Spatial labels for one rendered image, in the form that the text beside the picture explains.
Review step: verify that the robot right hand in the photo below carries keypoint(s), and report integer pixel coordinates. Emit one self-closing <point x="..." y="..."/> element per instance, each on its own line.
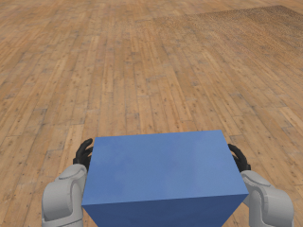
<point x="241" y="161"/>

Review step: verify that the carton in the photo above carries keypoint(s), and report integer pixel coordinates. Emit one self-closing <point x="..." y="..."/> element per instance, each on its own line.
<point x="171" y="179"/>

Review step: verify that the right robot forearm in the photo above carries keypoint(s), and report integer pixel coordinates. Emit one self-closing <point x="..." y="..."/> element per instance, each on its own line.
<point x="268" y="206"/>

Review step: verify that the left robot forearm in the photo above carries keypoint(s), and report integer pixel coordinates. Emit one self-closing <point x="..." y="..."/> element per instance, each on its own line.
<point x="62" y="199"/>

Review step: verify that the robot left hand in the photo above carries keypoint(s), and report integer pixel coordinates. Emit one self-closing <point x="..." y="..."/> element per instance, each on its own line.
<point x="82" y="153"/>

